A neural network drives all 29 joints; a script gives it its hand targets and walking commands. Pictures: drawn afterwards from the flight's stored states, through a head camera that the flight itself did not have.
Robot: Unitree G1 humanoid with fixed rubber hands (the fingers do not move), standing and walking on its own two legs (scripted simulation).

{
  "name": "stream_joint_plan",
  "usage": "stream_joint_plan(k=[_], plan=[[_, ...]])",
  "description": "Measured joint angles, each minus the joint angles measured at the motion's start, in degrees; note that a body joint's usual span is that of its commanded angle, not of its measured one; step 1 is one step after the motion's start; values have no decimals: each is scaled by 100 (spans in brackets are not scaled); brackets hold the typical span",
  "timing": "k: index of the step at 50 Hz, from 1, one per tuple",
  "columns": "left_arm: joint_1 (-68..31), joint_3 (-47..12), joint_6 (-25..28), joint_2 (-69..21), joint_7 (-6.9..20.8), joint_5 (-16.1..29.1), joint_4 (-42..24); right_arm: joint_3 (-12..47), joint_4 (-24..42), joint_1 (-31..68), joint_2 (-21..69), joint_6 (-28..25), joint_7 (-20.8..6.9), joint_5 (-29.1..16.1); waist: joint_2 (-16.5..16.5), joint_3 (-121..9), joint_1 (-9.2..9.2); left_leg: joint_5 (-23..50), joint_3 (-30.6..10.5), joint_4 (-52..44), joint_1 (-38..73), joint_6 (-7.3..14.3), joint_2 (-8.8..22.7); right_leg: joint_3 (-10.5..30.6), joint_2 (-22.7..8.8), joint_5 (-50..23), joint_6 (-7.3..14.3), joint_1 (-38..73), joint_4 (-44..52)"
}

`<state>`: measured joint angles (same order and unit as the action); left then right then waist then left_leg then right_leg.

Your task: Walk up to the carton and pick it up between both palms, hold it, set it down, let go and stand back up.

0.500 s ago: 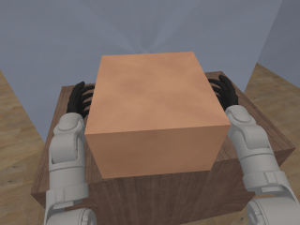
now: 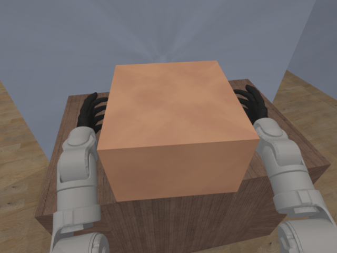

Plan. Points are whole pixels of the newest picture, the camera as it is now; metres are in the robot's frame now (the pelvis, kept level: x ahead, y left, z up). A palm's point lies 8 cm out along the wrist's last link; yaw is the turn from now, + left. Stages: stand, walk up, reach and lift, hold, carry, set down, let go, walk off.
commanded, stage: hold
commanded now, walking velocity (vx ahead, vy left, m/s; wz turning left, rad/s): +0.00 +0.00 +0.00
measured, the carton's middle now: (171, 123) +0.41 +0.00 +0.12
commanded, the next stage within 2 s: none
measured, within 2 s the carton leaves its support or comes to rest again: neither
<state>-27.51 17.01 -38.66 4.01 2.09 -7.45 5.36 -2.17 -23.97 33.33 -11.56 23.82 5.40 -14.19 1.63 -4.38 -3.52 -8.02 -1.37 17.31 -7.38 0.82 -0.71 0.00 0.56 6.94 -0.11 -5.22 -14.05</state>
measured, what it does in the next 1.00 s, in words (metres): stands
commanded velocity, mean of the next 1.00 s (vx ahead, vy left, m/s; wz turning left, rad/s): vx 0.00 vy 0.00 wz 0.00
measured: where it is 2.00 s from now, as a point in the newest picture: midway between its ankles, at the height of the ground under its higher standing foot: outside the picture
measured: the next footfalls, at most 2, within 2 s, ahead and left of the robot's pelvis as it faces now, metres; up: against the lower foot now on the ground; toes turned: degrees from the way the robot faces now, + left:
none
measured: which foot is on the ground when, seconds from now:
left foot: down 0.00-1.00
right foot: down 0.00-1.00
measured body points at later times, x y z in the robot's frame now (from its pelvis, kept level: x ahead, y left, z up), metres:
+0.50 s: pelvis +0.00 +0.00 +0.00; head -0.04 +0.02 +0.45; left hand +0.37 +0.19 +0.17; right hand +0.37 -0.20 +0.18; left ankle +0.02 +0.11 -0.75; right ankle +0.01 -0.12 -0.75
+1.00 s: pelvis +0.00 +0.00 +0.00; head -0.04 +0.02 +0.45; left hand +0.37 +0.19 +0.17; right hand +0.37 -0.19 +0.18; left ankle +0.02 +0.11 -0.75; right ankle +0.01 -0.12 -0.75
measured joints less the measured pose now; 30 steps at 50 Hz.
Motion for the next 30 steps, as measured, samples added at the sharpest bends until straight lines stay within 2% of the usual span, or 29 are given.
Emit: stream_joint_plan(k=[6, 18, 30], plan=[[-31, -37, 90, 15, -89, 112, -20, -64, 152, -50, 22, -49, 5, 54, -29, -47, -27, 14, -40, 24, -65, 4, -12, -37, -9, -22, -7, -34, 16], [-293, 64, 122, 17, -69, 39, 455, -81, -317, 255, -15, -14, -40, 97, 6, -68, 11, 54, 24, -55, -10, -10, 10, 32, 12, -41, 10, -49, 3], [-165, -9, 146, 13, -81, 42, 286, -41, -156, 116, -29, -64, -7, 38, -60, -77, -33, 5, -18, -22, -4, -14, 8, -2, 14, -7, 13, -7, 20]])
